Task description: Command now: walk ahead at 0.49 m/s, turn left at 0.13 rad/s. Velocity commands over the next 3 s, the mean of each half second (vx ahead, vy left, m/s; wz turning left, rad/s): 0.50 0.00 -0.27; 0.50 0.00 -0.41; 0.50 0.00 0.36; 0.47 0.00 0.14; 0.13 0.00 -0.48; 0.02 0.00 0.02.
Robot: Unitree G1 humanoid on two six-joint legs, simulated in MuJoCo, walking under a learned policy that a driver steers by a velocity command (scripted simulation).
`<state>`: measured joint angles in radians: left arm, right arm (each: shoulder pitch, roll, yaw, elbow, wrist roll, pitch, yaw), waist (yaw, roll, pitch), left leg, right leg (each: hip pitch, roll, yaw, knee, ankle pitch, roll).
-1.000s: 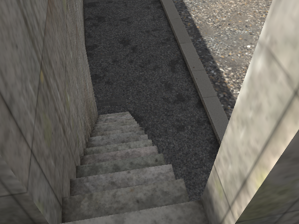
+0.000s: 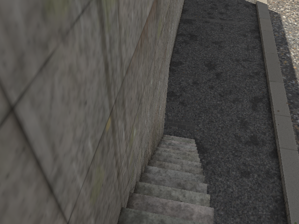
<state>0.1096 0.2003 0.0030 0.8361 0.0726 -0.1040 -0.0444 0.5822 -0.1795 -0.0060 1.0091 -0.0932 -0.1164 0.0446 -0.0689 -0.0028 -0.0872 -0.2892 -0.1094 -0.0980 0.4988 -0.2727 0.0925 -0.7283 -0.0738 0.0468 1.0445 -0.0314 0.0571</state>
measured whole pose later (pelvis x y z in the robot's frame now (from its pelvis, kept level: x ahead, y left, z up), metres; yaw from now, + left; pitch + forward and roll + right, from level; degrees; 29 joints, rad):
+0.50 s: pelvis +0.20 -0.07 -0.10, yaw -12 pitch +4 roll -2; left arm 0.44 0.14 -0.06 0.74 0.04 -0.13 0.04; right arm 0.07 -0.21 0.03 0.66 -0.14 -0.12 0.07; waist 0.10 0.06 -0.09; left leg -0.72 0.07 -0.03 0.92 0.28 0.01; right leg -0.48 0.13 0.01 1.20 -0.79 -0.08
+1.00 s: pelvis +0.43 -0.17 -0.40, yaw -23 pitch +3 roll +3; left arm 0.11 0.17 0.00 0.82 0.05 -0.08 -0.05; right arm 0.68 -0.09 0.03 1.03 -0.01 -0.06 0.01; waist -0.14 -0.01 0.04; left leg -0.48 0.06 0.05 1.75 -0.88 0.03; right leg -0.34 -0.05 -0.09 0.43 0.13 -0.06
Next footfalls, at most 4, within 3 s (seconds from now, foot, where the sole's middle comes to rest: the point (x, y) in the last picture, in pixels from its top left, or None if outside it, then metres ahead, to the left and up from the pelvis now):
0.22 right None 0.13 -0.15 -0.77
0.60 left None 0.34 0.02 -0.99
0.96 right None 0.46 -0.28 -1.20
1.52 left None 0.75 -0.06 -1.42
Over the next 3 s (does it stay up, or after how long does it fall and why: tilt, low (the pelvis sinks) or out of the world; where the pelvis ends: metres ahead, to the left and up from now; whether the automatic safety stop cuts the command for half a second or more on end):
stays up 1.10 -0.31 -1.09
